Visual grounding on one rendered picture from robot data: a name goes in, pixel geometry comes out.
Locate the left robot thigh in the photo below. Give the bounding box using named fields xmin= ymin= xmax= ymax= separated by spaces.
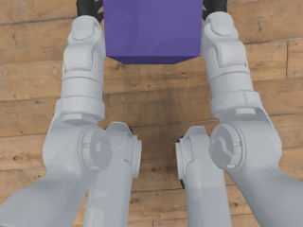
xmin=82 ymin=130 xmax=142 ymax=227

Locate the right robot thigh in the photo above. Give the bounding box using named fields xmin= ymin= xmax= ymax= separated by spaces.
xmin=175 ymin=133 xmax=233 ymax=227

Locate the right robot upper arm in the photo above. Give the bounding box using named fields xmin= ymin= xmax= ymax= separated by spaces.
xmin=208 ymin=120 xmax=303 ymax=227

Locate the left robot upper arm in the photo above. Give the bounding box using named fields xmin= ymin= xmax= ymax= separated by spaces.
xmin=0 ymin=124 xmax=113 ymax=227

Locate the robot thigh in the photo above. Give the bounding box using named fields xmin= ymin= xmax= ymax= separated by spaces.
xmin=82 ymin=130 xmax=142 ymax=227
xmin=175 ymin=133 xmax=233 ymax=227

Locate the left robot hand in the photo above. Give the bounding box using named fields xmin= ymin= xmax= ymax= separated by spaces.
xmin=76 ymin=0 xmax=104 ymax=23

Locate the robot right forearm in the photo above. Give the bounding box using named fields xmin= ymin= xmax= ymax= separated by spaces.
xmin=200 ymin=11 xmax=282 ymax=145

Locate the right robot hand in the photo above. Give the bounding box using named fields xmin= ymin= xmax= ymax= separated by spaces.
xmin=202 ymin=0 xmax=227 ymax=21

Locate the robot left forearm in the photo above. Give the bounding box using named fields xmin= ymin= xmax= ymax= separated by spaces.
xmin=42 ymin=15 xmax=106 ymax=155

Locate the carton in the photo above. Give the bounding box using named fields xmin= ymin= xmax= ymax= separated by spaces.
xmin=102 ymin=0 xmax=204 ymax=64

